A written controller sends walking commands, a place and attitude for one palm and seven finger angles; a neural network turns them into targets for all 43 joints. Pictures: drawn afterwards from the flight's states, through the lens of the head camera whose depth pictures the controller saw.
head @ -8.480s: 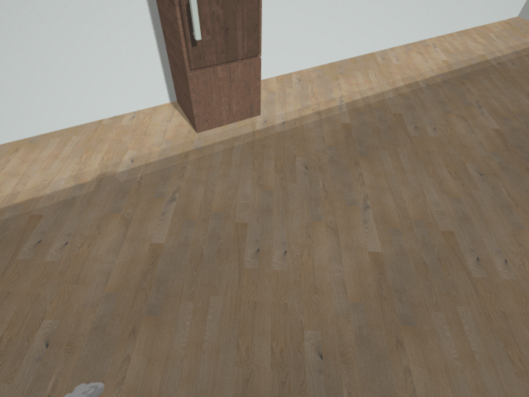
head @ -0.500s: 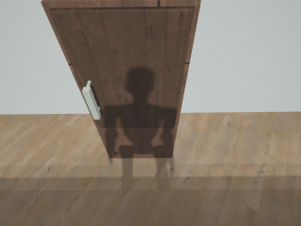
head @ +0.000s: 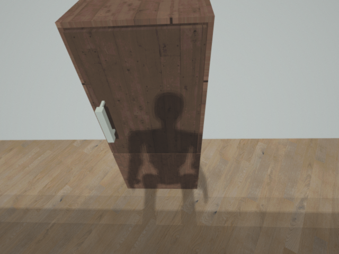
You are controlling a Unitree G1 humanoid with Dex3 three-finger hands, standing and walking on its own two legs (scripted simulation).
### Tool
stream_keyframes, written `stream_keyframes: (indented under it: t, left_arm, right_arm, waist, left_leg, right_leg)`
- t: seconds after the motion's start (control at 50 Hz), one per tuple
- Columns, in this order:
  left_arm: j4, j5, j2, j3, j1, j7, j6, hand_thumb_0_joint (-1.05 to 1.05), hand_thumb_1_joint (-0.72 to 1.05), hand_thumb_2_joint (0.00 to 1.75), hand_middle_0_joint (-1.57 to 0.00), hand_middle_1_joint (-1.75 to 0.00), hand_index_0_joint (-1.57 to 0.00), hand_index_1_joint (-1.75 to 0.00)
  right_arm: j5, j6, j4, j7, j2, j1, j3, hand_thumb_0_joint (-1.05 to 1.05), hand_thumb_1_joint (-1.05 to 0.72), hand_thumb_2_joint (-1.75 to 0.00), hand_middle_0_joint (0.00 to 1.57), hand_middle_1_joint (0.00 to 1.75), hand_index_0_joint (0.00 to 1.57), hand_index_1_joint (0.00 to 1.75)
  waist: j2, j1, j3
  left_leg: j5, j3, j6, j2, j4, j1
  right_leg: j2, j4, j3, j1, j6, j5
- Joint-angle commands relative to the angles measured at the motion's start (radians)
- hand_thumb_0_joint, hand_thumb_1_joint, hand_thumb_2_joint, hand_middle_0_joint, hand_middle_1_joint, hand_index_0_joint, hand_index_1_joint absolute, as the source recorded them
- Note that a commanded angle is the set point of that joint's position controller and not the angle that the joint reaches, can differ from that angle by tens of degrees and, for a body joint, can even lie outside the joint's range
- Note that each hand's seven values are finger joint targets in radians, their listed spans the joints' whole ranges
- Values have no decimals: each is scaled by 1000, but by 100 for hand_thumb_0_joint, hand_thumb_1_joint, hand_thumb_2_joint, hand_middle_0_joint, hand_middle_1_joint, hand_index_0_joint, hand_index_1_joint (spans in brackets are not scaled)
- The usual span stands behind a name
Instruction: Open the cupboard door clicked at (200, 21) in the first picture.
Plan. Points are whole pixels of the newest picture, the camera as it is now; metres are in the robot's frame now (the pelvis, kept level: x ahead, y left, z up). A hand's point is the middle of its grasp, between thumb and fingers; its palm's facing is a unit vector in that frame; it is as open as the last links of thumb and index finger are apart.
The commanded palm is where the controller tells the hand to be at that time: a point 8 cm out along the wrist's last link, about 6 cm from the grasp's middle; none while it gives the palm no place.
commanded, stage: shuffle to correct the standing spot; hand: left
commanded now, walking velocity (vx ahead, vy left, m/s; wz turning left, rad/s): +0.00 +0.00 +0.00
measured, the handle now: (107, 122) +0.60 +0.29 -0.09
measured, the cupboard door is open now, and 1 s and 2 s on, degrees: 0 0 0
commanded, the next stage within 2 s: come to a stop and stand still in 0.48 s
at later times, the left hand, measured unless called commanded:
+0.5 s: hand out of the picture +0.01 +0.23 -0.18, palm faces +0.06 -0.98 -0.21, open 7.3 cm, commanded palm none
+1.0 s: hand out of the picture +0.16 +0.27 -0.17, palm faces +0.00 -0.96 -0.26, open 7.3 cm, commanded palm none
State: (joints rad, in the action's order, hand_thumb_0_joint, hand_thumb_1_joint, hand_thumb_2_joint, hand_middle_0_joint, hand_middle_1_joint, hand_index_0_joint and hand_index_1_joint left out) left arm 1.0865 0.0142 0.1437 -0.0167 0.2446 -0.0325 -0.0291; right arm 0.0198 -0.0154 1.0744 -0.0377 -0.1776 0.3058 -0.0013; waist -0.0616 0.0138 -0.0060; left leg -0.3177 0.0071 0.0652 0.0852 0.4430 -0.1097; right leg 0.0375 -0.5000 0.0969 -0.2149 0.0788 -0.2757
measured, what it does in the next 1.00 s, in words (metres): steps to the left: right foot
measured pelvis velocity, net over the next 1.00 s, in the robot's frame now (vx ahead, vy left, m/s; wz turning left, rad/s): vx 0.07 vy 0.08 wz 0.00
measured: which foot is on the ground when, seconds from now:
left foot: down 0.00-1.00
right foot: down 0.00-0.62, up 0.64-0.98, down 1.00-1.00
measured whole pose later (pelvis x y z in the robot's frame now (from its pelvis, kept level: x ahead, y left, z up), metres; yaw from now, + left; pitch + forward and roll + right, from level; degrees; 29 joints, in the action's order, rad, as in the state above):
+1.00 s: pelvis +0.07 +0.08 -0.01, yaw +0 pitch +0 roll +1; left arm 0.96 0.03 0.19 -0.05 0.16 -0.02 0.01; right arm 0.03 -0.01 1.03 -0.05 -0.14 0.28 -0.03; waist -0.01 0.02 -0.09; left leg -0.38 -0.11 -0.01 0.01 0.55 -0.16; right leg -0.02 -0.60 0.07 -0.34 0.04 -0.19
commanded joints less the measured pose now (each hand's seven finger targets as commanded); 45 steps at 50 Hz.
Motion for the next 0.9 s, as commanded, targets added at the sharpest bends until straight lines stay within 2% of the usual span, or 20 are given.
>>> stream_keyframes:
  t: [0.0,0.06,0.22,0.3,0.36,0.4,0.44,0.46,0.48,0.5,0.54,0.56,0.58,0.6,0.62,0.64,0.7,0.72,0.76,0.88]
  left_arm:
    - [-30,-5,140,-23,39,-2,-11,0,90,90,-20,-30,-20,-30]
    - [-24,-5,143,-23,50,1,-11,0,90,90,-20,-30,-20,-30]
    - [-54,10,172,-52,74,4,8,0,90,90,-20,-30,-20,-30]
    - [-71,11,151,-59,59,9,16,0,90,90,-20,-30,-20,-30]
    - [-88,13,80,-45,50,18,13,0,90,90,-20,-30,-20,-30]
    - [-80,16,65,-39,77,21,2,0,90,90,-20,-30,-20,-30]
    - [-44,13,109,-52,179,16,-6,0,90,90,-20,-30,-20,-30]
    - [-23,12,165,-68,234,11,-9,0,90,90,-20,-30,-20,-30]
    - [-11,11,197,-81,283,4,-12,0,90,90,-20,-30,-20,-30]
    - [-12,18,199,-86,279,-5,-11,0,90,90,-20,-30,-20,-30]
    - [-47,25,190,-79,150,-4,-8,0,90,90,-20,-30,-20,-30]
    - [-68,20,177,-74,81,1,-3,0,90,90,-20,-30,-20,-30]
    - [-88,15,135,-62,38,5,9,0,90,90,-20,-30,-20,-30]
    - [-122,12,69,-48,14,10,22,0,90,90,-20,-30,-20,-30]
    - [-145,11,69,-46,-24,6,21,0,90,90,-20,-30,-20,-30]
    - [-136,12,54,-42,-39,3,16,0,90,90,-20,-30,-20,-30]
    - [-83,1,31,-26,16,9,10,0,90,90,-20,-30,-20,-30]
    - [-75,-2,30,-21,26,7,14,0,90,90,-20,-30,-20,-30]
    - [-69,-4,36,-20,30,3,25,0,90,90,-20,-30,-20,-30]
    - [-142,8,85,-44,-30,6,50,0,90,90,-20,-30,-20,-30]
  right_arm:
    - [0,-9,0,2,-38,97,-5,0,-90,-90,20,30,20,30]
    - [0,-10,9,2,-47,107,-2,0,-90,-90,20,30,20,30]
    - [8,6,9,17,-35,168,-7,0,-90,-90,20,30,20,30]
    - [12,-4,15,19,-29,225,-8,0,-90,-90,20,30,20,30]
    - [11,-15,-3,12,-87,223,-18,0,-90,-90,20,30,20,30]
    - [5,-20,-24,7,-75,177,-16,0,-90,-90,20,30,20,30]
    - [2,-24,-54,8,-62,135,-15,0,-90,-90,20,30,20,30]
    - [1,-23,-71,12,-37,121,-15,0,-90,-90,20,30,20,30]
    - [3,-20,-89,14,-29,72,-18,0,-90,-90,20,30,20,30]
    - [4,-21,-105,15,-34,40,-24,0,-90,-90,20,30,20,30]
    - [-2,-32,-89,30,-5,87,-27,0,-90,-90,20,30,20,30]
    - [0,-33,-50,32,15,176,-23,0,-90,-90,20,30,20,30]
    - [3,-35,-14,27,-9,262,-23,0,-90,-90,20,30,20,30]
    - [17,-37,3,18,-101,342,-44,0,-90,-90,20,30,20,30]
    - [20,-27,-10,9,-121,339,-43,0,-90,-90,20,30,20,30]
    - [20,-31,-23,3,-93,267,-34,0,-90,-90,20,30,20,30]
    - [14,-57,-45,-12,-43,126,-9,0,-90,-90,20,30,20,30]
    - [12,-59,-47,-17,-64,110,-11,0,-90,-90,20,30,20,30]
    - [8,-45,-40,-22,-87,93,-25,0,-90,-90,20,30,20,30]
    - [11,-4,-57,-29,-131,72,-66,0,-90,-90,20,30,20,30]
  waist:
    - [71,-2,-53]
    - [70,-10,-50]
    - [147,-13,-121]
    - [43,-4,-127]
    - [-129,-16,-121]
    - [-61,-48,-119]
    - [102,-86,-87]
    - [249,-94,-72]
    - [339,-112,-84]
    - [285,-108,-92]
    - [208,-28,-65]
    - [194,20,-40]
    - [75,48,-51]
    - [-231,74,-61]
    - [-186,73,-103]
    - [-84,50,-145]
    - [-34,-14,-98]
    - [-42,-14,-61]
    - [-51,-3,-3]
    - [-89,8,-19]
  left_leg:
    - [130,-16,-64,4,-49,-82]
    - [95,-22,-64,-3,-43,-100]
    - [-72,-60,-82,-40,84,-167]
    - [-63,-25,-98,-31,-34,-136]
    - [-48,129,-174,92,-149,-175]
    - [105,109,-192,81,-82,-215]
    - [47,-4,-138,-19,108,-350]
    - [-65,-73,-97,-83,254,-444]
    - [-224,-89,-79,-75,389,-503]
    - [-271,-40,-77,-40,449,-530]
    - [-212,1,-90,-12,271,-316]
    - [-52,-74,-87,-61,101,-96]
    - [34,-47,-95,-57,-20,24]
    - [58,279,-184,172,-159,68]
    - [145,410,-274,280,-219,12]
    - [245,385,-306,287,-197,-43]
    - [837,158,-271,210,-107,-42]
    - [990,101,-253,193,-79,2]
    - [1045,54,-229,179,-44,79]
    - [1045,60,-217,212,-1,81]
  right_leg:
    - [-155,158,-165,34,-14,188]
    - [-158,168,-180,45,-12,119]
    - [-253,273,-309,-87,53,-344]
    - [-180,117,-200,-122,27,-294]
    - [-63,-130,-18,-117,-19,-179]
    - [-69,-126,-31,-47,-12,-100]
    - [-186,-11,-217,115,37,-55]
    - [-320,86,-378,192,91,-8]
    - [-436,171,-510,198,150,93]
    - [-484,166,-531,186,190,152]
    - [-428,67,-348,1,129,172]
    - [-336,13,-224,-138,72,87]
    - [-203,-134,-109,-237,15,-35]
    - [-57,-398,36,-403,-63,-278]
    - [-61,-531,-41,-449,-46,-348]
    - [-102,-589,-84,-451,-35,-302]
    - [-136,-485,-100,-325,-69,-184]
    - [-124,-409,-87,-275,-76,-162]
    - [-97,-284,-50,-216,-79,-120]
    - [-66,-211,-37,-200,-54,-78]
